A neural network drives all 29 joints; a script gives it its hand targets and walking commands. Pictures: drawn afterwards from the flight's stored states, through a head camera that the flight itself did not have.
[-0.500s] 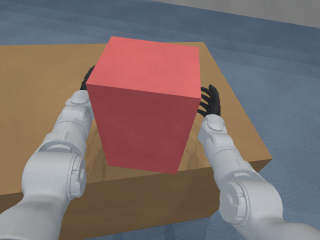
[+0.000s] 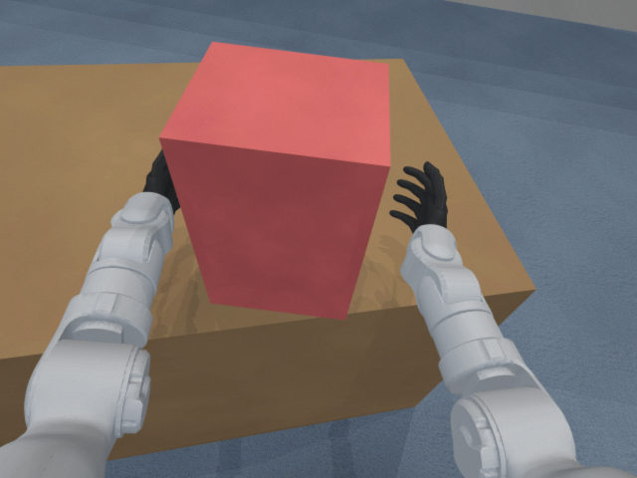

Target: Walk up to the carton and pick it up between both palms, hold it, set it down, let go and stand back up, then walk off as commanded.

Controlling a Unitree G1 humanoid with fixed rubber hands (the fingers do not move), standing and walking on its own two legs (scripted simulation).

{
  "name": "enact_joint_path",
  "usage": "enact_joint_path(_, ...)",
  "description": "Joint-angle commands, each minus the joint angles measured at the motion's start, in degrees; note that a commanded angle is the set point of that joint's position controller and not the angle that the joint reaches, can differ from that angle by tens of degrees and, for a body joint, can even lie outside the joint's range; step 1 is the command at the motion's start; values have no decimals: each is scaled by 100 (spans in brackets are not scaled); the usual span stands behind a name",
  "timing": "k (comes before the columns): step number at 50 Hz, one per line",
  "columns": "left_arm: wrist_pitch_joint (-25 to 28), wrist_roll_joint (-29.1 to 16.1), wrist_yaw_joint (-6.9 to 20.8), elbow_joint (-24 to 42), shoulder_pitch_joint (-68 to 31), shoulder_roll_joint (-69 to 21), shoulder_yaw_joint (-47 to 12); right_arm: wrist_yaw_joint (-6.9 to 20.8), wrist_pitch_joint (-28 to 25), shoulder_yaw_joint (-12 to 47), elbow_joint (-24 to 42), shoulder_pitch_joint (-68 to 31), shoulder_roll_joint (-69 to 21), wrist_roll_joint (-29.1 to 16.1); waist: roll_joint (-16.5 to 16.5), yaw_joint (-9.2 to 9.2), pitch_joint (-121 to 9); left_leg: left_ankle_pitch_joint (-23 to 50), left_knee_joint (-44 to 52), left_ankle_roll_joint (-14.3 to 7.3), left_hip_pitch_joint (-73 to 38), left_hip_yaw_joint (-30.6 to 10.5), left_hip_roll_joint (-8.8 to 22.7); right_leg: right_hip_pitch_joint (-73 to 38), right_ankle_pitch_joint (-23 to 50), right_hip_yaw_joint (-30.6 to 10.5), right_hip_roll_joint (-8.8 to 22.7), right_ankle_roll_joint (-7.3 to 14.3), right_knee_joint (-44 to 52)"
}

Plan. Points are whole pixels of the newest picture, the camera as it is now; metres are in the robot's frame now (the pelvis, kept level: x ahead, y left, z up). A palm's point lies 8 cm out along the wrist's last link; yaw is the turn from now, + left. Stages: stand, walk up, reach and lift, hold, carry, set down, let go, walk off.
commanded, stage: set down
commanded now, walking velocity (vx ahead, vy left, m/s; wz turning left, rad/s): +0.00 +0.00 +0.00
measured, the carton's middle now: (287, 199) +0.44 +0.01 +0.10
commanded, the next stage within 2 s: none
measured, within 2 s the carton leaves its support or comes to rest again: neither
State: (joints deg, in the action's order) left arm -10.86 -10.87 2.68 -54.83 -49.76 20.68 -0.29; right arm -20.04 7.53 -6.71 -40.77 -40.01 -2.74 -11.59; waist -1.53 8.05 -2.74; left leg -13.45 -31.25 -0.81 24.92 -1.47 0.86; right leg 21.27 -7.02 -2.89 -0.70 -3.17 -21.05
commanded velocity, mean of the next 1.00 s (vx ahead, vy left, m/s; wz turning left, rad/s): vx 0.00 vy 0.00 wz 0.00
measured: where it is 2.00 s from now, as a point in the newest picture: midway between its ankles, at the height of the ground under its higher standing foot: outside the picture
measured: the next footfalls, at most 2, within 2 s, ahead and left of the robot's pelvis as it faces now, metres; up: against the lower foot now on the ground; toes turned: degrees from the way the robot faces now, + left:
none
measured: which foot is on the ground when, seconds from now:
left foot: down 0.00-1.00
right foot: down 0.00-1.00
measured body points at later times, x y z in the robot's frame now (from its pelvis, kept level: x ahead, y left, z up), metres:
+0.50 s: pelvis -0.03 +0.01 -0.01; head -0.02 +0.05 +0.44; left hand +0.40 +0.20 +0.08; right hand +0.34 -0.16 +0.10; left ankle +0.02 +0.10 -0.74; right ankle +0.03 -0.16 -0.74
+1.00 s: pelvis -0.01 +0.00 +0.00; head +0.00 +0.05 +0.44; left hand +0.34 +0.21 +0.06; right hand +0.30 -0.16 +0.08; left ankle +0.02 +0.10 -0.74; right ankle +0.03 -0.16 -0.74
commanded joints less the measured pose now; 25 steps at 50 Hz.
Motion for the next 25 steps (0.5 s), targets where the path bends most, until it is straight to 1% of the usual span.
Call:
enact_joint_path(1,363,-92,8,1644,-3024,1020,224,-66,-290,-41,1820,-2858,772,176,986,60,-4155,2115,215,531,-2023,379,-73,-1519,2067,608,-210,94,-205)
enact_joint_path(2,342,-148,-2,1675,-2984,1040,186,-85,-246,-23,1952,-2855,775,193,937,66,-4106,1971,229,507,-1945,374,-87,-1528,1971,603,-207,97,-194)
enact_joint_path(3,350,-197,10,1629,-2966,1024,145,-100,-201,-78,1877,-2867,713,262,889,122,-3957,1788,237,478,-1888,380,-91,-1464,1827,596,-200,105,-194)
enact_joint_path(4,314,-201,-8,1739,-2840,1036,159,-102,-153,-77,2027,-2799,757,260,867,77,-3922,1706,305,468,-1854,382,-87,-1530,1788,607,-194,123,-183)
enact_joint_path(5,297,-233,-35,1978,-2774,1058,126,-112,-128,-97,2210,-2712,785,295,864,102,-4085,1641,307,459,-1843,367,-81,-1548,1796,611,-194,131,-194)
enact_joint_path(6,310,-281,-41,1821,-2814,1046,78,-107,-78,-134,2079,-2786,703,346,879,144,-3922,1458,305,454,-1779,343,-62,-1410,1573,626,-190,154,-186)
enact_joint_path(7,290,-289,-54,1961,-2724,1114,91,-91,-51,-54,2275,-2651,692,273,885,97,-3982,1464,292,432,-1794,347,-84,-1451,1592,621,-189,167,-188)
enact_joint_path(8,250,-289,-58,2052,-2576,1084,102,-95,-28,8,2284,-2499,663,266,910,82,-3878,1438,305,440,-1824,346,-70,-1467,1593,612,-188,181,-175)
enact_joint_path(9,216,-313,-41,2218,-2292,1104,111,-101,-31,122,2482,-2268,622,207,861,56,-3952,1551,287,434,-1906,343,-90,-1546,1746,590,-179,174,-178)
enact_joint_path(10,184,-300,-35,2385,-2334,1132,164,-91,-3,137,2515,-2226,620,170,959,17,-3941,1538,280,454,-1938,334,-73,-1480,1647,579,-183,190,-187)
enact_joint_path(11,179,-306,-23,2246,-2245,1163,180,-82,48,138,2392,-2205,646,172,932,31,-3765,1389,307,438,-1864,327,-73,-1437,1476,569,-178,206,-164)
enact_joint_path(12,147,-312,-14,2233,-2191,1198,147,-73,100,179,2467,-2171,673,153,907,17,-3656,1277,332,404,-1779,326,-92,-1506,1444,567,-165,222,-171)
enact_joint_path(13,173,-357,-10,2164,-2370,1192,75,-63,151,59,2367,-2364,703,208,958,96,-3532,1006,370,395,-1656,294,-75,-1364,1133,594,-170,246,-158)
enact_joint_path(14,186,-410,-35,2181,-2472,1223,11,-40,211,33,2330,-2499,719,201,1010,80,-3427,677,429,367,-1506,290,-70,-1347,867,601,-165,280,-148)
enact_joint_path(15,237,-489,-56,2080,-2574,1232,-92,-24,268,30,2345,-2596,685,206,976,92,-3394,347,474,317,-1307,286,-85,-1342,692,605,-151,299,-163)
enact_joint_path(16,247,-504,-87,2321,-2336,1200,-123,-5,282,3,2411,-2461,655,174,1022,96,-3421,318,498,302,-1381,237,-56,-1303,688,633,-170,307,-172)
enact_joint_path(17,238,-513,-77,2440,-2014,1251,-47,-16,277,131,2484,-2155,546,130,1037,12,-3393,335,505,288,-1438,242,-57,-1401,783,603,-164,304,-176)
enact_joint_path(18,202,-490,-98,2701,-1883,1263,-13,-15,282,206,2641,-2030,563,79,1069,-40,-3524,499,503,315,-1539,223,-41,-1468,973,618,-193,295,-216)
enact_joint_path(19,200,-461,-63,2565,-1818,1249,17,-4,298,223,2508,-1946,580,68,1101,-16,-3356,544,480,337,-1586,218,-49,-1378,941,601,-178,311,-203)
enact_joint_path(20,197,-443,-51,2450,-1939,1270,6,25,331,164,2441,-2077,610,63,1142,-18,-3319,399,490,323,-1535,199,-39,-1233,704,604,-165,329,-203)
enact_joint_path(21,190,-436,-53,2523,-1911,1293,23,37,355,158,2498,-2111,640,73,1141,-42,-3257,253,524,315,-1449,194,-26,-1243,579,631,-186,334,-199)
enact_joint_path(22,194,-458,-50,2395,-1919,1262,-45,53,415,127,2345,-2144,639,99,1150,-9,-3047,5,594,294,-1321,183,-13,-1227,381,641,-183,348,-184)
enact_joint_path(23,205,-509,-66,2516,-1976,1244,-102,52,441,48,2419,-2245,644,135,1129,8,-3084,-184,632,267,-1210,153,7,-1240,266,646,-200,351,-211)
enact_joint_path(24,230,-558,-82,2487,-2085,1249,-182,55,472,-44,2359,-2386,644,133,1183,24,-2996,-503,696,246,-1040,117,64,-1204,50,695,-212,349,-235)
enact_joint_path(25,200,-535,-85,2691,-1771,1239,-151,40,475,20,2452,-2075,559,148,1233,4,-2968,-417,728,251,-1167,82,98,-1321,199,692,-218,329,-245)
